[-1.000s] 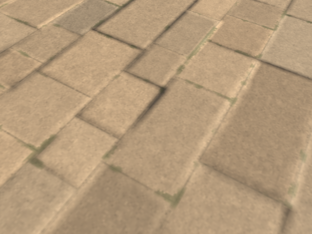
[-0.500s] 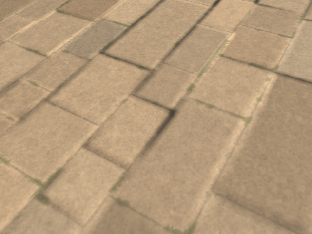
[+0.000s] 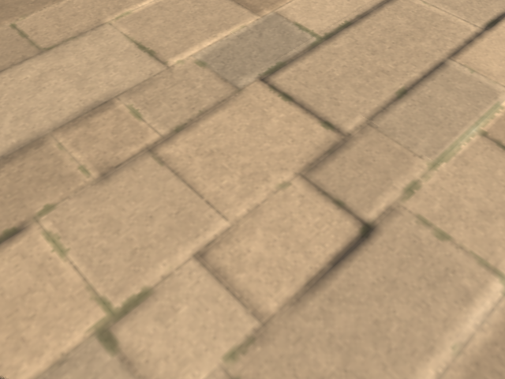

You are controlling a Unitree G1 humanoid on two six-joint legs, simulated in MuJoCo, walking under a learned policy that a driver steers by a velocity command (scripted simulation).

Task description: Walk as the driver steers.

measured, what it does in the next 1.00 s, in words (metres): walks ahead, turning left: right foot, then left foot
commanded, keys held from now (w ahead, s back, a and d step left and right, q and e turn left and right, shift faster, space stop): w+q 0.82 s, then w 0.18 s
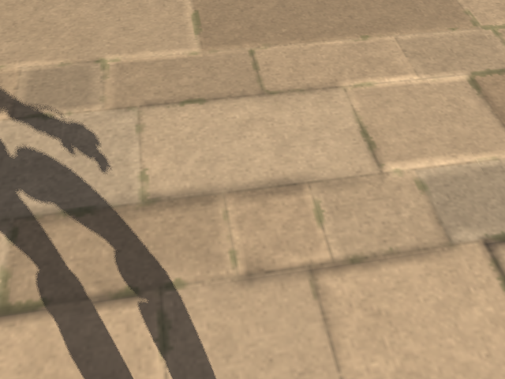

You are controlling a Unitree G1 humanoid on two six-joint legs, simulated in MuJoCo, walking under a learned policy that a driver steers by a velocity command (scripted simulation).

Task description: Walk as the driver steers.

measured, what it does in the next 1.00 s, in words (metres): walks ahead: right foot, then left foot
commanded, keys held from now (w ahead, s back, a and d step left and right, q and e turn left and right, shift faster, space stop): w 0.60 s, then no key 0.20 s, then e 0.20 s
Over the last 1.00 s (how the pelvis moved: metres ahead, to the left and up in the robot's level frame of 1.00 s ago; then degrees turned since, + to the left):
0.51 0.11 0.00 33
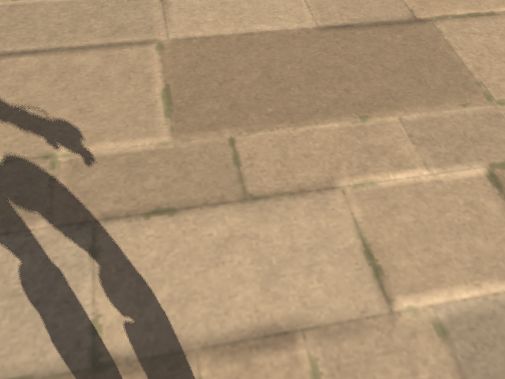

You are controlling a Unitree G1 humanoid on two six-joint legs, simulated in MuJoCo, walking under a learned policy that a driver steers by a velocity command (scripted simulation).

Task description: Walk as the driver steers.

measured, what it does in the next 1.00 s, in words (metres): steps on the spot, turning right: right foot, then left foot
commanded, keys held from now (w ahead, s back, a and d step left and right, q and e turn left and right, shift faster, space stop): e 0.62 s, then no key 0.38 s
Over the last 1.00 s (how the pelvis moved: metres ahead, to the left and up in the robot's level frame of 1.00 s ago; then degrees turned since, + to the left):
0.50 -0.02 0.00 -3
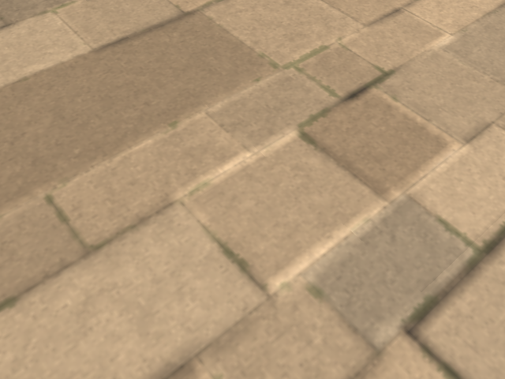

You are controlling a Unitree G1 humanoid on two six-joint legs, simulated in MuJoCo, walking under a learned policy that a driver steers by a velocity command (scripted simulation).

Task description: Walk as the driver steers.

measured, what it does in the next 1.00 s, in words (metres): walks ahead: right foot, then left foot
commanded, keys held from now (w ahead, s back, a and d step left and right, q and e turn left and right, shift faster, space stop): w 0.52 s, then q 0.48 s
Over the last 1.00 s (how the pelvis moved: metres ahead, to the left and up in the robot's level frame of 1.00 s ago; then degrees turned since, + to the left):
0.05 -0.01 0.01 -26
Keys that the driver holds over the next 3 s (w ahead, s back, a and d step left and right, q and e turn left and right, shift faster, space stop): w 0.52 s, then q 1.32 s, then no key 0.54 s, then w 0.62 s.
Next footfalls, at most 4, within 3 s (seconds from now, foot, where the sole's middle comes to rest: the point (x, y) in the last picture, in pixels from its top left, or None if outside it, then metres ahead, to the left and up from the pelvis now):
0.04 right None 0.02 -0.14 -0.78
0.34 left None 0.11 0.12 -0.78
0.78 right None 0.42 -0.09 -0.78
1.20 left None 0.32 0.15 -0.78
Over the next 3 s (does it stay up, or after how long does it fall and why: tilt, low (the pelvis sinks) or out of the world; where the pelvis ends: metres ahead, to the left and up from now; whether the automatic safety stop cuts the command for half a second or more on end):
stays up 0.43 0.18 -0.01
